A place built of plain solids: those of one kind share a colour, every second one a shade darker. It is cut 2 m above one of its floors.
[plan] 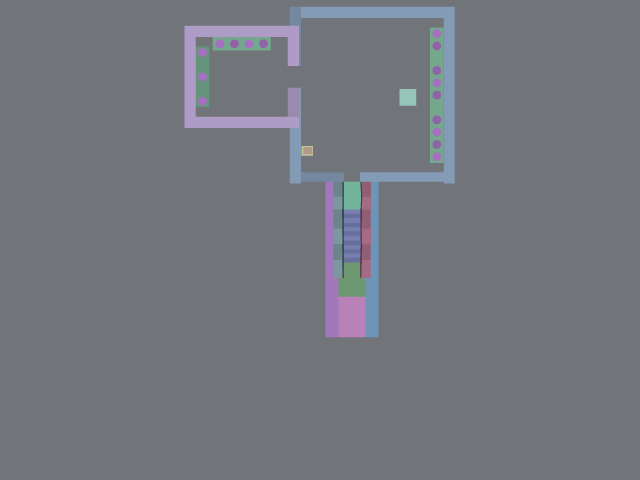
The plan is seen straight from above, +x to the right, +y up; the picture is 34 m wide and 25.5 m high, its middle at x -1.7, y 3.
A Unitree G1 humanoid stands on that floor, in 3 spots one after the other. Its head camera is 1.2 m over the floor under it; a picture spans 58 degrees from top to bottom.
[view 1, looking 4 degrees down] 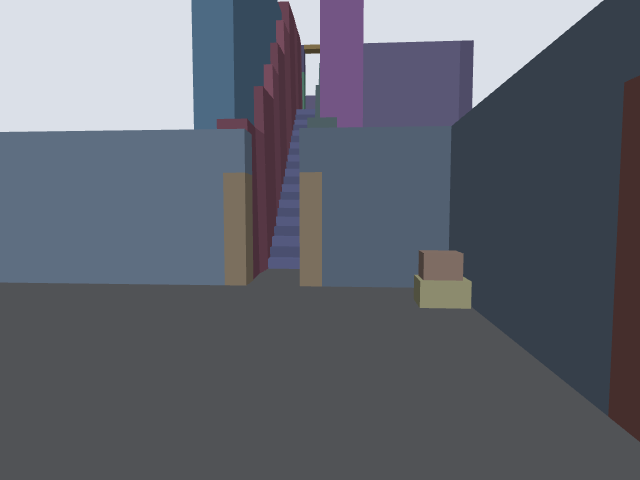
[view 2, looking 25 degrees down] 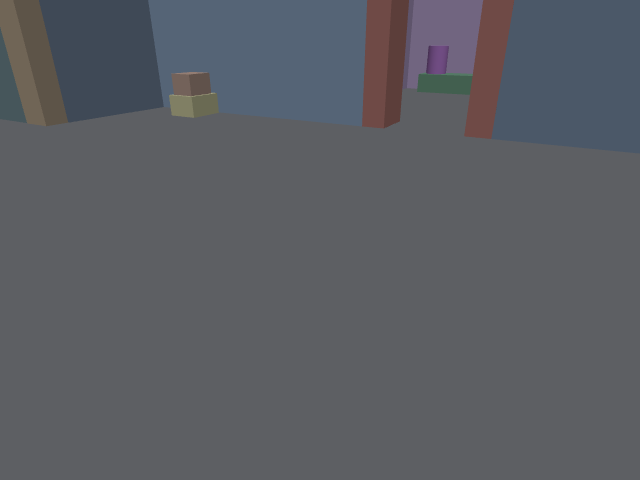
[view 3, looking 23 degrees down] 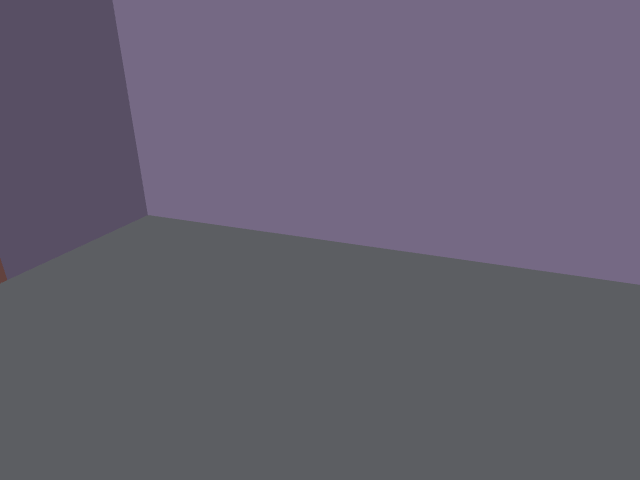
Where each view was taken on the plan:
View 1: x -1.21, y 13.30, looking -86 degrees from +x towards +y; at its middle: jamb_chamber_mouth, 6.73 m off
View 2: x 3.37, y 13.40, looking -151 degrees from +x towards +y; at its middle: ground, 2.84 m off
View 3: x -5.89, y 12.22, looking -70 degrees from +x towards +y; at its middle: ground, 3.07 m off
